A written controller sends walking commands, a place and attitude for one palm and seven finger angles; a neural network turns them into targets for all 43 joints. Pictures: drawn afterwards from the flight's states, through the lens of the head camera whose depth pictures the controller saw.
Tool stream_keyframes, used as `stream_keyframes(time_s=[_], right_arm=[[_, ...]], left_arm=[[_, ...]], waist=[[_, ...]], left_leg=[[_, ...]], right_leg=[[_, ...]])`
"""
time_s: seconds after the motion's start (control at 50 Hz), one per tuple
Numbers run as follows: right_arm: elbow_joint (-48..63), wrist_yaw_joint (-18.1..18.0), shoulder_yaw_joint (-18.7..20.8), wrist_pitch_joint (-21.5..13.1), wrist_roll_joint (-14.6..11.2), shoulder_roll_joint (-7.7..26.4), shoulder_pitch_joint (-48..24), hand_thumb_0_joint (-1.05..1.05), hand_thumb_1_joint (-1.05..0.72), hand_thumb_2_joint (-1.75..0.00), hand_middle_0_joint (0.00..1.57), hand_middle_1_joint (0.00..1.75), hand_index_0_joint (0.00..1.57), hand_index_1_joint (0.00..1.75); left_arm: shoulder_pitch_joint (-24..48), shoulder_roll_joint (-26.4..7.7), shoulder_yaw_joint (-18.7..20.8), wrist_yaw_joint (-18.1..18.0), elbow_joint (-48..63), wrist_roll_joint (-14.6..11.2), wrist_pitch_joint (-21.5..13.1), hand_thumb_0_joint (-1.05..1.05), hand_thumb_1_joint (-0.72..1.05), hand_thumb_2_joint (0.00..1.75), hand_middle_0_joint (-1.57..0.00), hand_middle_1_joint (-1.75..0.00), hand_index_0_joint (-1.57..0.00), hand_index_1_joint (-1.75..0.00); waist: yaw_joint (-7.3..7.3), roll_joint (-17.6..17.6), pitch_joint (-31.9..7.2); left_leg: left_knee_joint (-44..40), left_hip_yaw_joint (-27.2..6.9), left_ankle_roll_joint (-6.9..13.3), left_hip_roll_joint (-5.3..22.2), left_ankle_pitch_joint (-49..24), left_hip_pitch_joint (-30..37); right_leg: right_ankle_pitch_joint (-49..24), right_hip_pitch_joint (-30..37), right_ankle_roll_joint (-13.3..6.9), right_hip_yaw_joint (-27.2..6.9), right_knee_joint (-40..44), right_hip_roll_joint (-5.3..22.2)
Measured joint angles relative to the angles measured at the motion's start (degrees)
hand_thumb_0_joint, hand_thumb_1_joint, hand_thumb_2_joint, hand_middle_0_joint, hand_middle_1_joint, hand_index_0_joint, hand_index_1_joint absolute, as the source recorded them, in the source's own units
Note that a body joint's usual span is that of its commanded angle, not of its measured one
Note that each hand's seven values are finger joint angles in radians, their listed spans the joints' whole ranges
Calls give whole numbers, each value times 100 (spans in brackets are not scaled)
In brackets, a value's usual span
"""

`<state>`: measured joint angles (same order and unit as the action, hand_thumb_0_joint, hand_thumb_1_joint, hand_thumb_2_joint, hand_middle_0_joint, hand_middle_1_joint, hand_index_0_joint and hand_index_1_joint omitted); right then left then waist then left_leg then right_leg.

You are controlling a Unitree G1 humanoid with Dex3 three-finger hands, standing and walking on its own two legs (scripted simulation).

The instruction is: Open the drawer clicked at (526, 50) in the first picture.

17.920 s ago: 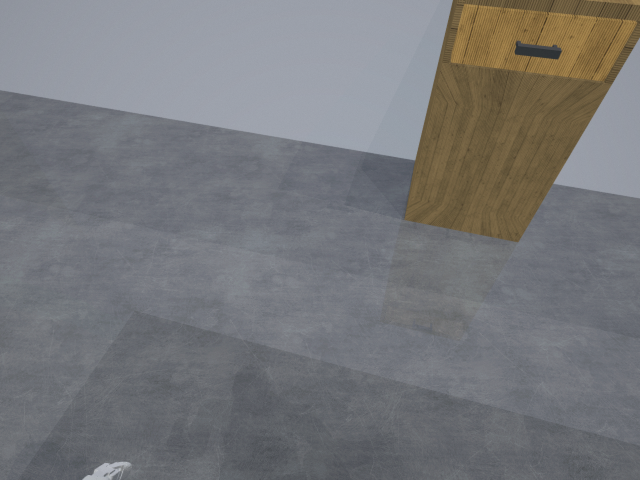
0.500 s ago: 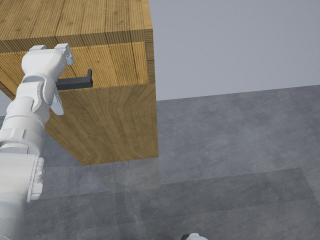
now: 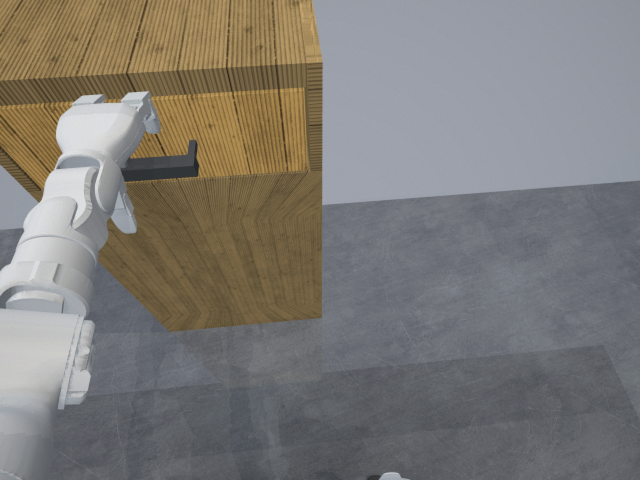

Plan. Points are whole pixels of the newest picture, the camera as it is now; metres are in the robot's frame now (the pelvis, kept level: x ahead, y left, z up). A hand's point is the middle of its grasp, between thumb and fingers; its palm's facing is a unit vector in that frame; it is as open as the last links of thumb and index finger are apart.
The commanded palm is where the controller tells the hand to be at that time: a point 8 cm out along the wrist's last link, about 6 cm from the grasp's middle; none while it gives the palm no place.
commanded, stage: lower the fingers behind the handle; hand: left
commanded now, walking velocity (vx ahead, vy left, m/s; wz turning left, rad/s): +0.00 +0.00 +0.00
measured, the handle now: (158, 158) +0.55 +0.23 +0.04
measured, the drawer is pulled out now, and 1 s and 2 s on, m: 0.00 0.00 0.00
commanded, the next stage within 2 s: lift the fingers back up to retry in 1.52 s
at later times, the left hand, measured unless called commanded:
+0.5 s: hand (141, 179) +0.50 +0.23 +0.06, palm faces -0.05 +0.00 -1.00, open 13.8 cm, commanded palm +0.48 +0.24 +0.11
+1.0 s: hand (145, 184) +0.50 +0.23 +0.05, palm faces -0.04 +0.01 -1.00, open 13.8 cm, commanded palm +0.48 +0.24 +0.07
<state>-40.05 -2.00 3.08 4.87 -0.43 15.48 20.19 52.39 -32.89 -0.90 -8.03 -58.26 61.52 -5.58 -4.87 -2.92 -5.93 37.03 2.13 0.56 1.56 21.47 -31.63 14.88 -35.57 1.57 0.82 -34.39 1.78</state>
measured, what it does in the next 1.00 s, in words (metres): stands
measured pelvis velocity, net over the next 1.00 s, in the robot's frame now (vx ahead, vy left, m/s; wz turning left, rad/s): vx -0.01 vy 0.00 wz -0.02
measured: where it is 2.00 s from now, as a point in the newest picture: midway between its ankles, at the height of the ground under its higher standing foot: outside the picture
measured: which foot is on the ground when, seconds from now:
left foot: down 0.00-1.00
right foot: down 0.00-1.00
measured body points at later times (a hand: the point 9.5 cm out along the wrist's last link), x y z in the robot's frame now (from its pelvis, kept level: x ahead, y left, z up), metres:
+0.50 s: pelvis -0.01 +0.00 -0.01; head +0.10 -0.01 +0.43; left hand +0.50 +0.23 +0.11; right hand +0.00 -0.28 -0.14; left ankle -0.05 +0.11 -0.72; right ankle +0.01 -0.14 -0.72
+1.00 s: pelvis -0.01 +0.00 -0.02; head +0.10 -0.01 +0.42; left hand +0.49 +0.23 +0.10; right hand -0.01 -0.28 -0.14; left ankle -0.05 +0.11 -0.72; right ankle +0.01 -0.14 -0.72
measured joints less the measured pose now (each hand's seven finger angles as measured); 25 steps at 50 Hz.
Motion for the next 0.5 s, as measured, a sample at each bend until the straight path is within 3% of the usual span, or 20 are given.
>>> stream_keyframes(time_s=[0.5], right_arm=[[-92, 28, 11, -73, 108, -3, 75, 0, -90, -89, 21, 30, 20, 30]], left_arm=[[63, 40, 115, -421, -364, 155, -19, 0, -49, 30, -32, -120, -32, -120]], waist=[[-153, 4, -16]], left_leg=[[379, -5, -2, 22, 109, -533]], right_leg=[[77, -525, -6, -12, -339, -16]])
